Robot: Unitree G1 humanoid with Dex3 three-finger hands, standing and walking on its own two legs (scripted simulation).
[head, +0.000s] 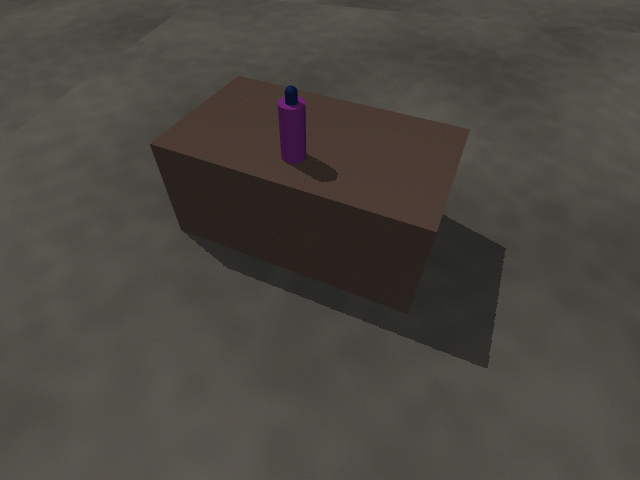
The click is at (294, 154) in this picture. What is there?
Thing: necked bottle
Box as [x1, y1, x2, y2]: [278, 86, 305, 163]
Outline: 288,86 285,89 285,96 278,100 281,157 286,162 297,163 305,158 305,102 302,98 297,95 296,89 293,86
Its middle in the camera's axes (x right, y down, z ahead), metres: -0.09 -0.35 +1.24
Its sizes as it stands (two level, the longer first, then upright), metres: 0.086 0.086 0.255
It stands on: a support 0.45 m high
